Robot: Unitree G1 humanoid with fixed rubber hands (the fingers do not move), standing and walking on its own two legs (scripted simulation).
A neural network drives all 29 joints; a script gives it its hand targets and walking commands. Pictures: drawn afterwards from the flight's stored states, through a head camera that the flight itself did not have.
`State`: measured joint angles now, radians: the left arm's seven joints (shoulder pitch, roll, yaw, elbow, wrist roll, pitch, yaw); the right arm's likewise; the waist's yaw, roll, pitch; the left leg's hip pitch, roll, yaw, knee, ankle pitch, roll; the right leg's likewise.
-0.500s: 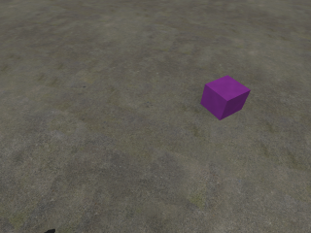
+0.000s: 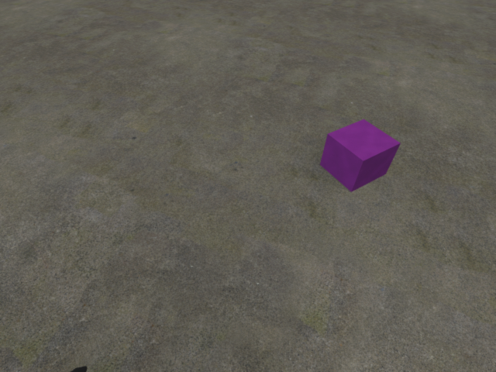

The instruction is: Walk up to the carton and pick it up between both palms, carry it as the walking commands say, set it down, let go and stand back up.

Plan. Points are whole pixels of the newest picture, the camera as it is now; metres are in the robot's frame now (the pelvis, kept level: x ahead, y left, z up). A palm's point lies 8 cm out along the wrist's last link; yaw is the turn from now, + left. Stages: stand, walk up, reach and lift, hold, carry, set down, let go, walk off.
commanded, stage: stand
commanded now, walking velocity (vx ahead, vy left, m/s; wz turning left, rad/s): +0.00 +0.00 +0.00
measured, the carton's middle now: (357, 154) +1.43 -0.60 -0.66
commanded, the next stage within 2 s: walk up in 0.58 s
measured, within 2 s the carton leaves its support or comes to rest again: neither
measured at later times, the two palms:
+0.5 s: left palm out of the picture +0.11 +0.31 -0.10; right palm out of the picture +0.10 -0.31 -0.10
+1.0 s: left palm out of the picture +0.10 +0.25 -0.12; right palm out of the picture +0.03 -0.34 -0.14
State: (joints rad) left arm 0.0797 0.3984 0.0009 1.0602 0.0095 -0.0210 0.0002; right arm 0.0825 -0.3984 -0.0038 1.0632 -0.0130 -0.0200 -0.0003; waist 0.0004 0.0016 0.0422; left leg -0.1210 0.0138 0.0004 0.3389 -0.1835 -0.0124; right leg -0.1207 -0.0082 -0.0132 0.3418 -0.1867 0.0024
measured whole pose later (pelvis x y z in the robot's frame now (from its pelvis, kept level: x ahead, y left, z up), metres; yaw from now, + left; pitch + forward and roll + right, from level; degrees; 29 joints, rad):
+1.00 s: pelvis +0.01 -0.05 -0.01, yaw +0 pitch +0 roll +0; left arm 0.12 0.35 0.04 1.00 0.01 0.04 -0.03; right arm 0.23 -0.30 -0.09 1.04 -0.06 0.03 -0.01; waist -0.03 0.02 0.06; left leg -0.21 0.10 -0.03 0.46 -0.26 -0.07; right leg -0.29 -0.02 -0.05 0.57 -0.35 0.00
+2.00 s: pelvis +0.23 -0.18 -0.02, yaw +21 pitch +1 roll -2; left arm 0.33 0.32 0.05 0.78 0.05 0.04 -0.03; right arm 0.14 -0.29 -0.03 0.69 -0.03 0.02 -0.02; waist 0.08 0.00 0.06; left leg -0.34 0.04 0.09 0.60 -0.24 0.03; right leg -0.19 -0.01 -0.14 0.60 -0.39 0.00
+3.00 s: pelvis +0.41 -0.44 -0.02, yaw +19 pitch +3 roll -2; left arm 0.17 0.27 0.07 0.72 0.03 0.06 -0.07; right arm 0.35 -0.33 -0.09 0.80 -0.05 0.04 -0.05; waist -0.01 0.03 0.05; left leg -0.28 0.24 0.02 0.61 -0.38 -0.12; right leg -0.32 -0.04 -0.07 0.51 -0.22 0.04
